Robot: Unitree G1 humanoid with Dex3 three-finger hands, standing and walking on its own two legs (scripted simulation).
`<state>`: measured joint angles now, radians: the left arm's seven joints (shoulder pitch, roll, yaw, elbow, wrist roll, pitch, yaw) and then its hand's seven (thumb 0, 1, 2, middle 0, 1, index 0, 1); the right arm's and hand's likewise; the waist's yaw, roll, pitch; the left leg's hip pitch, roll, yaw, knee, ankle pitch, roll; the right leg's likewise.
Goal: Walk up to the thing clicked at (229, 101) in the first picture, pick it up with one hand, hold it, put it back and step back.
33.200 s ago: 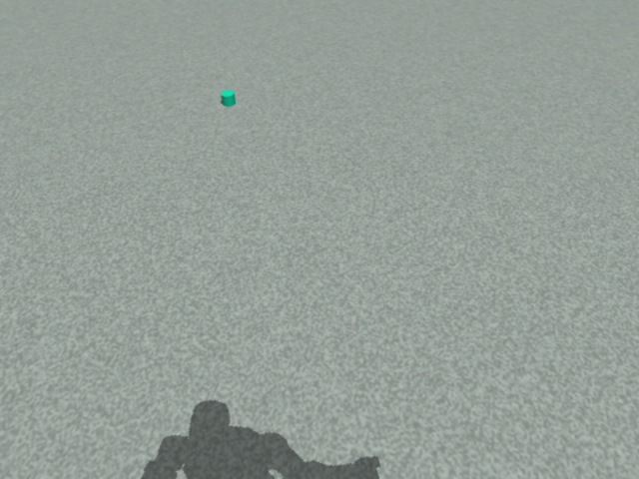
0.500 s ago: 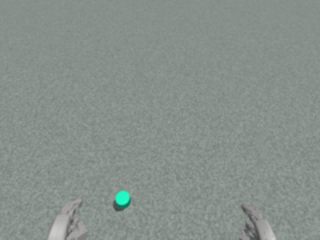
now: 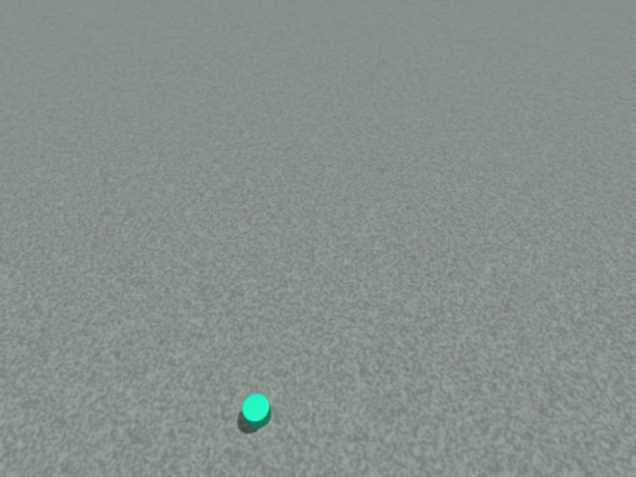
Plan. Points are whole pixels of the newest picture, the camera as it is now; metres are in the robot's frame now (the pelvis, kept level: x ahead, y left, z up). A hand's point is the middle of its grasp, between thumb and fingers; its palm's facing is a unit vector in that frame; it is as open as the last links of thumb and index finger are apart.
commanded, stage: stand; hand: left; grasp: from above
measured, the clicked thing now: (257, 411) +0.46 +0.20 -0.74
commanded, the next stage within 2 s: step back in 1.94 s
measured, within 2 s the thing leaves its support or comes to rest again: neither
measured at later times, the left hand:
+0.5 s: hand out of the picture +0.05 +0.23 -0.15, palm faces +0.03 -0.94 -0.34, open 7.4 cm
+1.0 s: hand out of the picture +0.07 +0.23 -0.15, palm faces +0.01 -0.94 -0.34, open 7.4 cm
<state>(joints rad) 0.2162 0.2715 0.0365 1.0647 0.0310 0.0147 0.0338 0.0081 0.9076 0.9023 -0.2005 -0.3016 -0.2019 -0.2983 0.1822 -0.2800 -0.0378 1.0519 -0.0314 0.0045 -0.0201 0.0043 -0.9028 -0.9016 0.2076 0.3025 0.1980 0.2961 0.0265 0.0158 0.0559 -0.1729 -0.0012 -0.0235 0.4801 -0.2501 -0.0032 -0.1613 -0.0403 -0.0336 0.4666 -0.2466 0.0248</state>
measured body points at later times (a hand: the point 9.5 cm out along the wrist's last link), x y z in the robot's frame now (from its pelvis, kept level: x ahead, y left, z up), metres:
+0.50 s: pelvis +0.00 -0.01 +0.01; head +0.00 -0.02 +0.46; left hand +0.05 +0.28 -0.13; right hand +0.06 -0.29 -0.14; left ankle +0.01 +0.12 -0.74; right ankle +0.01 -0.13 -0.74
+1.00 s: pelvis +0.01 -0.01 +0.01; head +0.01 -0.02 +0.46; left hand +0.07 +0.28 -0.12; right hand +0.07 -0.31 -0.13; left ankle +0.01 +0.12 -0.74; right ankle +0.01 -0.13 -0.74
